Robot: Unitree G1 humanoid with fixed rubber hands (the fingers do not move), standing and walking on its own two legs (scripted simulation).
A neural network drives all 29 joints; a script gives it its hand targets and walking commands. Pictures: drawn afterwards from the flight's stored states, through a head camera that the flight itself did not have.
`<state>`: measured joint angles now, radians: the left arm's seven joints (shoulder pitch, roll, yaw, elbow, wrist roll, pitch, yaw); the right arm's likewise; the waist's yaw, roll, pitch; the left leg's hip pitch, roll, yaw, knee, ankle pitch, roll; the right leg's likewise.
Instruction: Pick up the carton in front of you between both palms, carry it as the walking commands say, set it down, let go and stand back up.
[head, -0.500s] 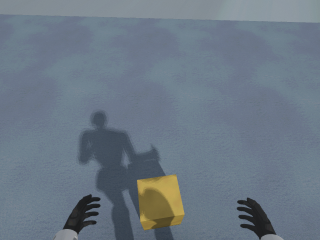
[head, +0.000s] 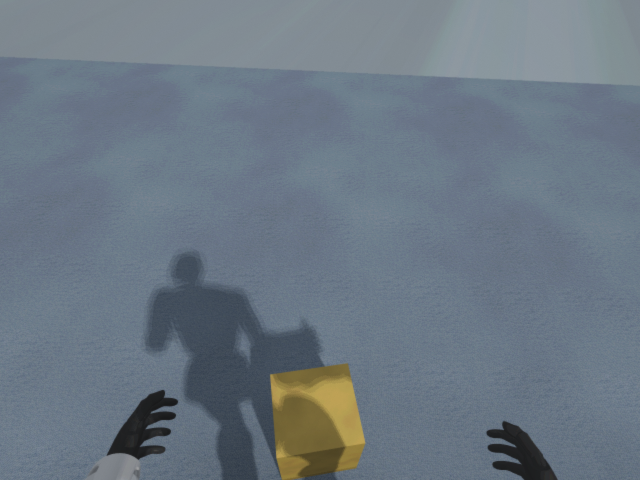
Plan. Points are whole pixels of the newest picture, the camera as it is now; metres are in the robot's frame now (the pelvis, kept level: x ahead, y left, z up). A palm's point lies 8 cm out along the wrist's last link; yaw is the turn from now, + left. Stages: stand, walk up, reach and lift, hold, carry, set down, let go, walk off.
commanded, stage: stand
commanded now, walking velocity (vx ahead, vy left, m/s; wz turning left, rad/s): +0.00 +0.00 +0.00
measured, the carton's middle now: (314, 423) +0.39 +0.03 -0.64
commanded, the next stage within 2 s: none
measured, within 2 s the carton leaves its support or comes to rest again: neither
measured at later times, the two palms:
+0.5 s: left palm (99, 474) +0.15 +0.30 -0.09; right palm out of the picture +0.14 -0.28 -0.08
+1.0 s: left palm out of the picture +0.10 +0.31 -0.10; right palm out of the picture +0.10 -0.29 -0.08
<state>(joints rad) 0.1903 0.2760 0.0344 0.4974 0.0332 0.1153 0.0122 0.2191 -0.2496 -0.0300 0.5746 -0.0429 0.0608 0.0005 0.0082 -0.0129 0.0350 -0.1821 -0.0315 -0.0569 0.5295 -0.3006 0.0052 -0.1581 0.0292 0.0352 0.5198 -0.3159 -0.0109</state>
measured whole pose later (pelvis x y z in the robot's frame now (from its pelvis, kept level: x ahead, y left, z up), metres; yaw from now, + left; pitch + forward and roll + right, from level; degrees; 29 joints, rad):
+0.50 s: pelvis +0.02 +0.01 +0.00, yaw -1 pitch -1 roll +0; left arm 0.17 0.34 0.03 0.80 0.03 0.00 0.02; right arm 0.17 -0.33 -0.03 0.80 -0.03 0.00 -0.03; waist 0.00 -0.03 0.01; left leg -0.16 -0.04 -0.03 0.48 -0.30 0.03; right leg -0.14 0.01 0.05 0.46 -0.30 0.01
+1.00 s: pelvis +0.00 +0.01 +0.01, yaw -1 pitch -2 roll +0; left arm 0.16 0.37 0.01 0.94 0.02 -0.01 0.02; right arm 0.15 -0.36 -0.01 0.95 -0.02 -0.01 -0.02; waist 0.00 -0.02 0.02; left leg -0.12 -0.03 -0.03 0.39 -0.23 0.02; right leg -0.10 0.01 0.06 0.38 -0.24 0.01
